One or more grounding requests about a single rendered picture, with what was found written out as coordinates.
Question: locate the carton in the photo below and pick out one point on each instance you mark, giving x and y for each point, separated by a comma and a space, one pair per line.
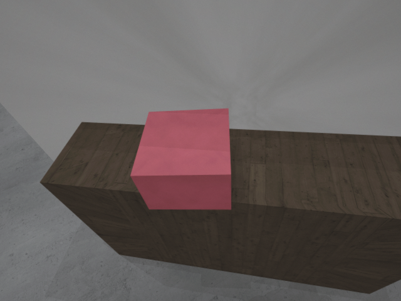
183, 160

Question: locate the pedestal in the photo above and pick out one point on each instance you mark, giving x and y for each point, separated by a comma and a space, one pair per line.
315, 208

